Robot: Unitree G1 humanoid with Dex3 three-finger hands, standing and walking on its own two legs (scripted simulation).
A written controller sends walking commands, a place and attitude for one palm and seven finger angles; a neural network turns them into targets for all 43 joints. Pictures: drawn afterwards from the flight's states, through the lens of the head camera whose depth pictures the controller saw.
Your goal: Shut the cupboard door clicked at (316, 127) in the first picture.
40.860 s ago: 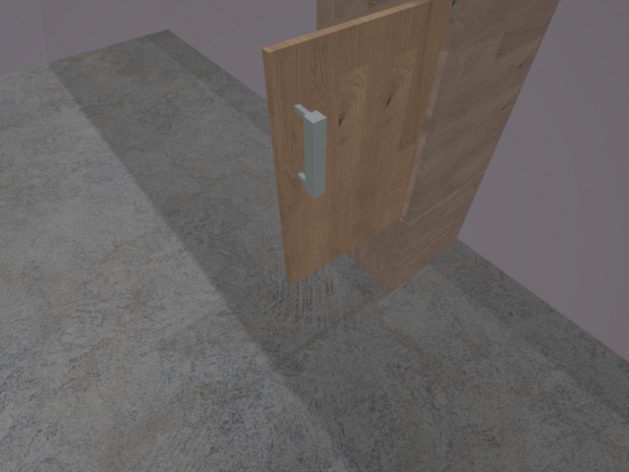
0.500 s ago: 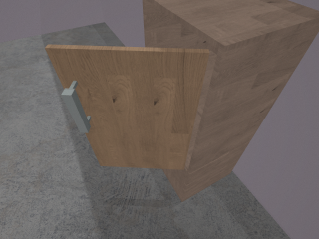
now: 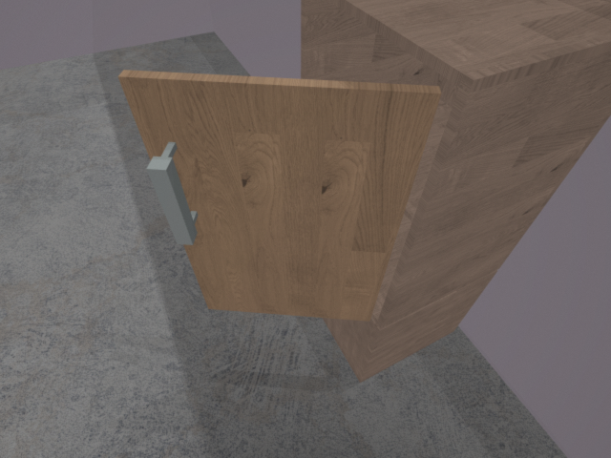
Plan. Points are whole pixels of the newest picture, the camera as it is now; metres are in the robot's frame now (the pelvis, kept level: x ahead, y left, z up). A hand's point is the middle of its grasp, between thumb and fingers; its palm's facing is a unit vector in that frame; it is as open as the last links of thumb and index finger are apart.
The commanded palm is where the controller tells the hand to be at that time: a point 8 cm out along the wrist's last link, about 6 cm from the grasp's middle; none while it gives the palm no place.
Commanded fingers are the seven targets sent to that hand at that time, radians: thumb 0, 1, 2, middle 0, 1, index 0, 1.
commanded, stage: come to a stop and stand still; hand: left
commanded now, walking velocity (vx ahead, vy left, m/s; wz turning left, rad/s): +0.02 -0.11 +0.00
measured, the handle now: (179, 195) +0.46 +0.24 +0.08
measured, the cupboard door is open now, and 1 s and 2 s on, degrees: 59 59 59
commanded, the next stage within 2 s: none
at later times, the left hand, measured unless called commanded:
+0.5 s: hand out of the picture +0.01 +0.19 -0.17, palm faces -0.02 -0.98 -0.20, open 7.3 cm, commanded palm none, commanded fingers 0.00 0.90 0.90 -0.20 -0.30 -0.20 -0.30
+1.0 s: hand out of the picture -0.02 +0.17 -0.17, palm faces +0.03 -0.98 -0.19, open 7.3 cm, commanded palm none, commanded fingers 0.00 0.90 0.90 -0.20 -0.30 -0.20 -0.30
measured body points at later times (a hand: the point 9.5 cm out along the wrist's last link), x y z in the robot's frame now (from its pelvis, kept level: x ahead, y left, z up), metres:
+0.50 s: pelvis +0.00 +0.01 +0.00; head +0.02 +0.01 +0.45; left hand +0.02 +0.24 -0.16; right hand +0.00 -0.20 -0.16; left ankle -0.01 +0.10 -0.74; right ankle -0.02 -0.10 -0.74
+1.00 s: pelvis -0.02 +0.00 +0.00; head -0.03 +0.00 +0.45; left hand -0.02 +0.22 -0.16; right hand +0.03 -0.23 -0.15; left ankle -0.01 +0.10 -0.74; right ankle -0.02 -0.10 -0.74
